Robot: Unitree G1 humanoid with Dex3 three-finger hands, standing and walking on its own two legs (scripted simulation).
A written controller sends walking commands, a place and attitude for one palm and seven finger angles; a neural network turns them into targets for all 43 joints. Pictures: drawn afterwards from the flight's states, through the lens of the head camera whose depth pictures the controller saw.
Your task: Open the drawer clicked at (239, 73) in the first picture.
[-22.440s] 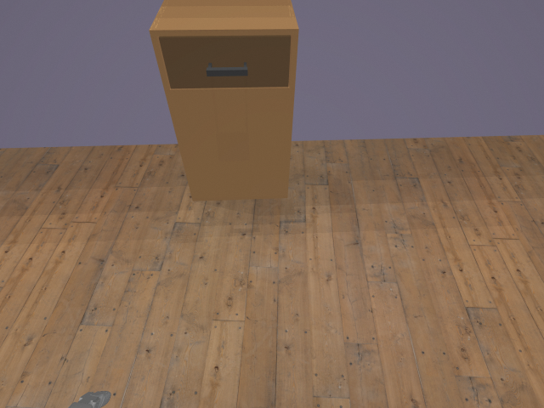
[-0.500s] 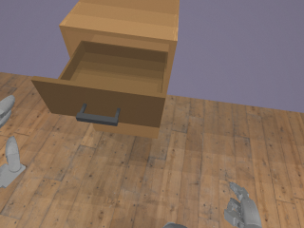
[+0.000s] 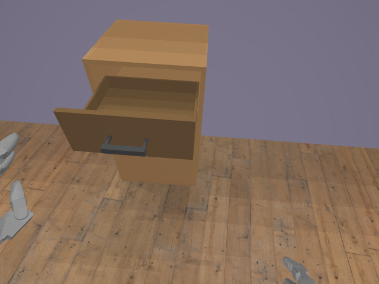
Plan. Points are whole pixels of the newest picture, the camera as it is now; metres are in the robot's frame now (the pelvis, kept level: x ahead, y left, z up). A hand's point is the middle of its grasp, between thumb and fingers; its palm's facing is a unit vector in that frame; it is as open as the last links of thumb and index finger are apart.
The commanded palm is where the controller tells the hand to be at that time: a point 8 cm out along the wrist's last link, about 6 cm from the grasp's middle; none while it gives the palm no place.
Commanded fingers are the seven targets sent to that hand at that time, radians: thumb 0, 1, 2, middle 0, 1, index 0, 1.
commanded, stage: stop stepping back and stand still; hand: left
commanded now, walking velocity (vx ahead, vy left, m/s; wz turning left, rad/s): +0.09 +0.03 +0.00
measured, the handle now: (125, 145) +0.54 +0.22 -0.06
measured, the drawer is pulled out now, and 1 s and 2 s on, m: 0.29 0.29 0.29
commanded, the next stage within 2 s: let the arm hang, fingers relaxed in 0.16 s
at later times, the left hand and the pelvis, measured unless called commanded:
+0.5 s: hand out of the picture +0.10 +0.17 -0.15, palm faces -0.01 -0.97 -0.23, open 7.4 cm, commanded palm none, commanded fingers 0.00 0.90 0.90 -0.20 -0.30 -0.20 -0.30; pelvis -0.02 -0.02 -0.01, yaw +2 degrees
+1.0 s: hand out of the picture -0.07 +0.15 -0.17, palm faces +0.05 -0.98 -0.20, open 7.3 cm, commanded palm none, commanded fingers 0.00 0.90 0.90 -0.20 -0.30 -0.20 -0.30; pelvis -0.02 -0.02 +0.01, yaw +2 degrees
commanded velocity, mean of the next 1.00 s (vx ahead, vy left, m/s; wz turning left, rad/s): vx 0.00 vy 0.00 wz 0.00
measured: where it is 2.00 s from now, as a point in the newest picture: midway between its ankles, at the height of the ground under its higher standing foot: outside the picture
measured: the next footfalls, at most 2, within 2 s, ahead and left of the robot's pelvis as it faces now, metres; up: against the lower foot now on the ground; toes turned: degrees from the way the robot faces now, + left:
right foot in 0.04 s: +0.03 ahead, -0.13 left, +0.00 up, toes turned +3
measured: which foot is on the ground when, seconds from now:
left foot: down 0.00-1.00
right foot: up 0.00-0.02, down 0.04-1.00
